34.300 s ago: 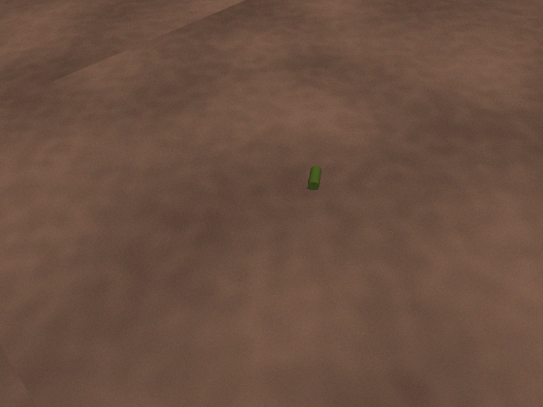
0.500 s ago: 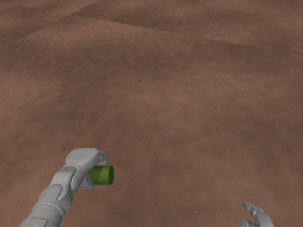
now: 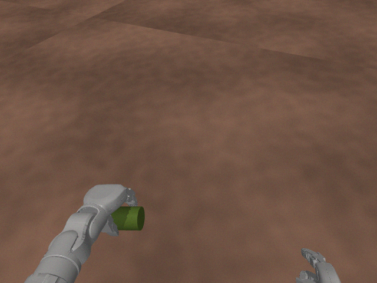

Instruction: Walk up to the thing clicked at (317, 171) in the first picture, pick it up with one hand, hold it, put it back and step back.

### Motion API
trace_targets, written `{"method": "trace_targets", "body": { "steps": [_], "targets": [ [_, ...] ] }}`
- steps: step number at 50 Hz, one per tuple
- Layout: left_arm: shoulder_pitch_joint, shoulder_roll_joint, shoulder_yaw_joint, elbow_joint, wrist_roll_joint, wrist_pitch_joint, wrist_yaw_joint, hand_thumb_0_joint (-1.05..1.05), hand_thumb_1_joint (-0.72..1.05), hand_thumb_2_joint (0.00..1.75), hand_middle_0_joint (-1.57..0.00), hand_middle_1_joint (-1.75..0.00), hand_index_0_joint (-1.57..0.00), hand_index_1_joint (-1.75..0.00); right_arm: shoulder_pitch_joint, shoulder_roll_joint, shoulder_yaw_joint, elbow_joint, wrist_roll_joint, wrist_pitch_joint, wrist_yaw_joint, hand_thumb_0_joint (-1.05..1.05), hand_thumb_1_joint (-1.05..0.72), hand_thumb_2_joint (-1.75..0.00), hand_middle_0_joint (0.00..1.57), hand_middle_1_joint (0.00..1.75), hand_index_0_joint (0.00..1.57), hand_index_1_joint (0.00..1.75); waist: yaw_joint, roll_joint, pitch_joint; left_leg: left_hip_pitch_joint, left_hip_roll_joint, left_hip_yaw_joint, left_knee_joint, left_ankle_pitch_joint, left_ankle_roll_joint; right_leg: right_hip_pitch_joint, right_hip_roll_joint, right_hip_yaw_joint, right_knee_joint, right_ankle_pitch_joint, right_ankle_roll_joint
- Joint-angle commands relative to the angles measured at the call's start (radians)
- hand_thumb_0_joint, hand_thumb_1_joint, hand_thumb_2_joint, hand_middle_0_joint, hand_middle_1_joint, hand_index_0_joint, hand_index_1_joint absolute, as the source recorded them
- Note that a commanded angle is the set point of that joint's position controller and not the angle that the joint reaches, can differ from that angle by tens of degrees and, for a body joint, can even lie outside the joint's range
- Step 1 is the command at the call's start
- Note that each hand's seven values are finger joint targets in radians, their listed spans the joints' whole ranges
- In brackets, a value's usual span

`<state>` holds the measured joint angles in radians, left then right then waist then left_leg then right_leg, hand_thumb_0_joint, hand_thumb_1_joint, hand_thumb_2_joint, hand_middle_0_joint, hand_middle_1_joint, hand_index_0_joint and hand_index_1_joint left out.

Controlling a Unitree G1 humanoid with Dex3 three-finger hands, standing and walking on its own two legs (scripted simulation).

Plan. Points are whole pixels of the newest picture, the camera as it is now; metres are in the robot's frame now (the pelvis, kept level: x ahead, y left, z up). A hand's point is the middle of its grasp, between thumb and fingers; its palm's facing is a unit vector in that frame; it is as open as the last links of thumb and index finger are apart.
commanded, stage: hold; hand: left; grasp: from above
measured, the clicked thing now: (118, 218) +0.30 +0.22 -0.07
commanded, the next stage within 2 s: crouch in 0.20 s
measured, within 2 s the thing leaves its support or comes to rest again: neither
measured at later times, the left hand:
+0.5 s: hand (113, 216) +0.29 +0.22 -0.05, palm faces -0.48 -0.03 -0.88, open 8.4 cm
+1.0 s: hand (132, 225) +0.36 +0.24 -0.26, palm faces -0.41 +0.08 -0.91, open 8.4 cm
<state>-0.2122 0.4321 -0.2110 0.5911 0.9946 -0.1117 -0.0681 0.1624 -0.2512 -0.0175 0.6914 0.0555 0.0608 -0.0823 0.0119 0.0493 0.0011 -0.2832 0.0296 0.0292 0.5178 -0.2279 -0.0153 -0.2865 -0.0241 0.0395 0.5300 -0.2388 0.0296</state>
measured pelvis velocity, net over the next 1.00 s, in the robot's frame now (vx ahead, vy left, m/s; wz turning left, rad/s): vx -0.03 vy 0.01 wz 0.01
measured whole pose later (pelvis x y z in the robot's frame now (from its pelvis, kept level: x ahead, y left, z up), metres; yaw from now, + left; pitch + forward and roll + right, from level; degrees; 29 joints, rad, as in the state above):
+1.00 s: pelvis -0.03 +0.01 -0.15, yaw +0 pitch +26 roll -3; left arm -0.65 0.45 -0.11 1.19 1.23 -0.13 0.37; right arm 0.23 -0.26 -0.08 0.74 -0.03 0.04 -0.02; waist -0.12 0.02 -0.17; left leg -1.35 0.03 -0.04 1.42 -0.53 -0.01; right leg -1.31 -0.01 0.01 1.38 -0.53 0.04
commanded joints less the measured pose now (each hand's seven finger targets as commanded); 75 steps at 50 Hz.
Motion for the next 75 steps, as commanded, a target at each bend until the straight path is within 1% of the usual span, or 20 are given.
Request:
{"method": "trace_targets", "body": {
  "steps": [1, 5, 6, 11, 13, 15, 16, 17, 18, 23, 30, 37, 41, 43, 45, 50, 62, 66, 70, 75],
  "targets": [
    [-0.354, 0.213, 0.129, -0.172, -0.002, 0.021, 0.058, 0.00, 0.82, 0.43, -1.11, -0.43, -1.15, -0.39, -0.098, -0.120, -0.043, -0.137, -0.006, -0.032, -0.007, 0.00, -0.90, -0.90, 0.20, 0.30, 0.20, 0.30, -0.009, -0.032, -0.240, 0.131, -0.044, 0.013, -0.069, 0.130, 0.024, 0.024, 0.051, -0.036, -0.097, 0.098, -0.027],
    [-0.366, 0.241, 0.142, -0.156, 0.000, 0.020, 0.043, 0.00, 0.77, 0.45, -1.08, -0.42, -1.12, -0.38, -0.097, -0.122, -0.046, -0.136, -0.005, -0.023, -0.005, 0.00, -0.90, -0.90, 0.20, 0.30, 0.20, 0.30, -0.006, -0.025, -0.227, 0.126, -0.043, 0.010, -0.074, 0.125, 0.024, 0.024, 0.050, -0.035, -0.102, 0.091, -0.029],
    [-0.390, 0.216, 0.115, -0.177, -0.009, 0.015, 0.036, 0.00, 0.78, 0.44, -1.08, -0.44, -1.12, -0.40, -0.095, -0.121, -0.046, -0.137, -0.007, -0.024, -0.004, 0.00, -0.91, -0.90, 0.20, 0.30, 0.20, 0.30, -0.010, -0.030, -0.236, 0.131, -0.042, 0.005, -0.075, 0.123, 0.023, 0.026, 0.051, -0.036, -0.100, 0.089, -0.030],
    [-0.380, 0.212, 0.119, -0.161, -0.020, -0.002, 0.028, 0.00, 0.80, 0.45, -1.09, -0.46, -1.14, -0.41, -0.085, -0.117, -0.045, -0.143, -0.005, -0.021, -0.004, 0.00, -0.91, -0.90, 0.20, 0.30, 0.20, 0.30, -0.012, -0.036, -0.253, 0.136, -0.048, 0.012, -0.066, 0.155, 0.029, 0.042, 0.045, -0.032, -0.102, 0.132, -0.025],
    [-0.370, 0.244, 0.154, -0.174, -0.015, -0.007, 0.039, 0.00, 0.78, 0.43, -1.08, -0.44, -1.12, -0.40, -0.083, -0.121, -0.050, -0.142, -0.005, -0.018, -0.004, 0.00, -0.91, -0.90, 0.20, 0.30, 0.20, 0.30, 0.000, -0.003, -0.278, 0.150, -0.047, 0.011, -0.065, 0.176, 0.022, 0.048, 0.048, -0.034, -0.092, 0.141, -0.031],
    [-0.354, 0.214, 0.134, -0.150, -0.001, -0.006, 0.051, 0.00, 0.84, 0.35, -1.09, -0.50, -1.17, -0.42, -0.074, -0.121, -0.051, -0.140, -0.007, -0.014, -0.002, 0.00, -0.93, -0.91, 0.20, 0.30, 0.20, 0.30, -0.013, -0.013, -0.260, 0.144, -0.041, 0.009, -0.065, 0.176, 0.020, 0.036, 0.053, -0.040, -0.088, 0.141, -0.034],
    [-0.372, 0.216, 0.130, -0.164, -0.002, -0.006, 0.060, 0.00, 0.76, 0.39, -1.01, -0.48, -1.09, -0.42, -0.079, -0.124, -0.052, -0.141, -0.006, -0.013, -0.002, 0.00, -0.89, -0.90, 0.20, 0.30, 0.20, 0.30, -0.013, -0.008, -0.259, 0.144, -0.042, 0.007, -0.066, 0.176, 0.019, 0.031, 0.052, -0.040, -0.089, 0.143, -0.034],
    [-0.376, 0.234, 0.148, -0.145, 0.004, -0.007, 0.070, 0.00, 0.78, 0.44, -1.07, -0.47, -1.12, -0.42, -0.078, -0.127, -0.053, -0.139, -0.005, -0.010, -0.002, 0.00, -0.90, -0.90, 0.20, 0.30, 0.20, 0.30, -0.013, -0.003, -0.249, 0.142, -0.042, 0.008, -0.067, 0.171, 0.017, 0.029, 0.052, -0.040, -0.088, 0.136, -0.035],
    [-0.366, 0.206, 0.125, -0.119, 0.013, -0.005, 0.076, 0.00, 0.80, 0.46, -1.09, -0.48, -1.14, -0.44, -0.070, -0.124, -0.053, -0.136, -0.006, -0.009, 0.000, 0.00, -0.90, -0.90, 0.20, 0.30, 0.20, 0.30, -0.022, -0.027, -0.242, 0.126, -0.041, 0.007, -0.061, 0.167, 0.020, 0.020, 0.052, -0.042, -0.087, 0.135, -0.032],
    [-0.330, 0.180, 0.116, -0.044, 0.032, -0.016, 0.122, 0.00, 0.87, 0.54, -1.16, -0.50, -1.19, -0.47, -0.055, -0.127, -0.062, -0.129, -0.008, 0.002, 0.008, 0.00, -0.90, -0.90, 0.20, 0.30, 0.20, 0.30, -0.030, -0.072, -0.214, 0.087, -0.045, 0.005, -0.037, 0.152, 0.022, -0.009, 0.045, -0.041, -0.071, 0.125, -0.029],
    [-0.435, 0.193, 0.135, 0.103, 0.104, -0.081, 0.240, 0.00, 0.89, 0.55, -1.18, -0.52, -1.21, -0.49, -0.013, -0.136, -0.077, -0.089, -0.034, 0.009, 0.029, 0.00, -0.90, -0.90, 0.20, 0.30, 0.20, 0.30, -0.058, -0.059, -0.251, -0.081, -0.050, 0.003, 0.130, 0.079, 0.018, -0.200, 0.035, -0.040, 0.063, 0.076, -0.027],
    [-0.592, 0.152, 0.115, 0.275, 0.218, -0.076, 0.415, 0.00, 0.81, 0.48, -1.11, -0.49, -1.15, -0.45, 0.083, -0.153, -0.106, -0.063, -0.066, 0.001, 0.062, 0.00, -0.91, -0.90, 0.20, 0.30, 0.20, 0.30, -0.097, -0.002, -0.422, -0.362, -0.036, -0.010, 0.436, 0.004, 0.011, -0.507, 0.042, -0.048, 0.361, 0.010, -0.044],
    [-0.729, 0.217, 0.149, 0.345, 0.235, -0.050, 0.470, 0.00, 0.78, 0.45, -1.10, -0.45, -1.14, -0.42, 0.118, -0.169, -0.114, -0.042, -0.080, -0.012, 0.057, 0.00, -0.91, -0.90, 0.20, 0.30, 0.20, 0.30, -0.111, 0.036, -0.541, -0.491, -0.030, -0.024, 0.578, -0.019, 0.016, -0.662, 0.050, -0.065, 0.510, -0.025, -0.048],
    [-0.713, 0.214, 0.154, 0.444, 0.230, -0.030, 0.483, 0.00, 0.75, 0.43, -1.09, -0.43, -1.12, -0.40, 0.126, -0.172, -0.114, -0.031, -0.087, -0.024, 0.052, 0.00, -0.91, -0.90, 0.20, 0.30, 0.20, 0.30, -0.115, 0.031, -0.531, -0.587, -0.027, -0.037, 0.634, -0.070, 0.018, -0.760, 0.050, -0.073, 0.576, -0.070, -0.052],
    [-0.782, 0.223, 0.160, 0.439, 0.226, -0.023, 0.492, 0.00, 0.71, 0.44, -1.05, -0.42, -1.09, -0.39, 0.139, -0.174, -0.117, -0.028, -0.093, -0.036, 0.046, 0.00, -0.90, -0.90, 0.20, 0.30, 0.20, 0.30, -0.121, 0.045, -0.588, -0.662, -0.026, -0.055, 0.677, -0.143, 0.016, -0.825, 0.049, -0.077, 0.641, -0.123, -0.056],
    [-0.834, 0.267, 0.185, 0.427, 0.208, 0.004, 0.477, 0.00, 0.71, 0.40, -1.05, -0.40, -1.09, -0.37, 0.157, -0.180, -0.121, -0.022, -0.102, -0.057, 0.041, 0.00, -0.90, -0.90, 0.20, 0.30, 0.20, 0.30, -0.126, 0.103, -0.752, -0.738, -0.022, -0.068, 0.816, -0.144, 0.020, -0.951, 0.043, -0.083, 0.794, -0.142, -0.062],
    [-0.938, 0.380, 0.257, 0.505, 0.226, -0.059, 0.426, 0.00, 0.81, 0.45, -1.13, -0.40, -1.16, -0.37, 0.193, -0.198, -0.099, -0.006, -0.127, -0.093, 0.078, 0.00, -0.90, -0.90, 0.20, 0.30, 0.20, 0.30, -0.196, 0.104, -0.754, -1.066, -0.033, -0.115, 1.062, -0.341, 0.023, -1.288, 0.031, -0.110, 1.050, -0.304, -0.063],
    [-0.965, 0.392, 0.271, 0.487, 0.244, -0.093, 0.443, 0.00, 0.86, 0.46, -1.16, -0.42, -1.20, -0.38, 0.204, -0.202, -0.086, 0.002, -0.142, -0.106, 0.101, 0.00, -0.90, -0.90, 0.20, 0.30, 0.20, 0.30, -0.204, 0.162, -0.835, -1.077, -0.034, -0.104, 1.158, -0.265, 0.023, -1.343, 0.027, -0.116, 1.129, -0.251, -0.062],
    [-1.025, 0.456, 0.307, 0.459, 0.267, -0.111, 0.468, 0.00, 0.81, 0.45, -1.15, -0.40, -1.18, -0.37, 0.226, -0.211, -0.084, 0.016, -0.157, -0.112, 0.121, 0.00, -0.91, -0.90, 0.20, 0.30, 0.20, 0.30, -0.202, 0.222, -0.934, -1.052, -0.033, -0.081, 1.259, -0.137, 0.026, -1.367, 0.035, -0.117, 1.199, -0.163, -0.061],
    [-1.043, 0.463, 0.314, 0.496, 0.296, -0.110, 0.484, 0.00, 0.79, 0.49, -1.16, -0.38, -1.17, -0.36, 0.237, -0.220, -0.081, 0.020, -0.169, -0.109, 0.150, 0.00, -0.91, -0.90, 0.20, 0.30, 0.20, 0.30, -0.209, 0.282, -0.912, -1.060, -0.026, -0.089, 1.308, -0.107, 0.017, -1.442, 0.033, -0.134, 1.269, -0.156, -0.066]
  ]
}}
